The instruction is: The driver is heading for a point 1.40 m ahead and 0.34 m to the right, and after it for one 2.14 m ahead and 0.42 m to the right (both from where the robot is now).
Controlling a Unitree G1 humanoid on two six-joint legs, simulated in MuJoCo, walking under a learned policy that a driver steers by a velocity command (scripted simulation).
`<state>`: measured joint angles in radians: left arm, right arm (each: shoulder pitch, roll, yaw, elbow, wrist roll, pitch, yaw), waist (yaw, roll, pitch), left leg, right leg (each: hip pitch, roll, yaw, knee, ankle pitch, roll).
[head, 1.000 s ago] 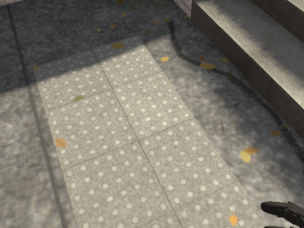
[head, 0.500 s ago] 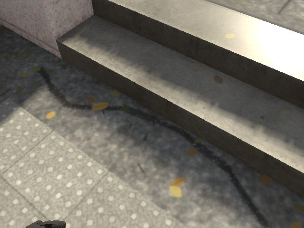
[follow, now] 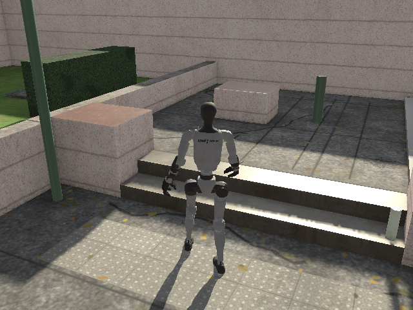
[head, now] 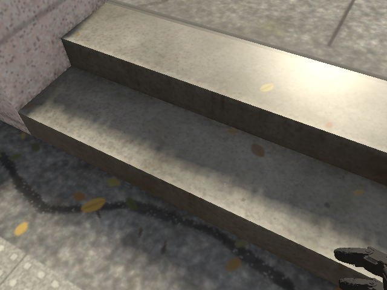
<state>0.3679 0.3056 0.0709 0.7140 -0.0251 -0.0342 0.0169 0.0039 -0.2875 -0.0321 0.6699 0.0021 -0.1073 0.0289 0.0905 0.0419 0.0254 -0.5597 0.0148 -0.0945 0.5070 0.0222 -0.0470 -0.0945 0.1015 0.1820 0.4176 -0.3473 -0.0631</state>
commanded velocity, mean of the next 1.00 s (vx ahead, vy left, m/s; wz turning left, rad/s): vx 0.50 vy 0.00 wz -0.55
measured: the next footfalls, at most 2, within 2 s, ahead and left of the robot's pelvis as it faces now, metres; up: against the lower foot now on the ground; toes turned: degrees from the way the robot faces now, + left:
left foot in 0.06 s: +0.21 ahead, +0.14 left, +0.00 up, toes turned -6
right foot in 0.56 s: +0.39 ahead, -0.15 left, +0.00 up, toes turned -22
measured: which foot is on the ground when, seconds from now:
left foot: up 0.00-0.04, down 0.06-0.54, up 0.56-1.00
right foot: down 0.00-0.06, up 0.08-0.54, down 0.56-1.00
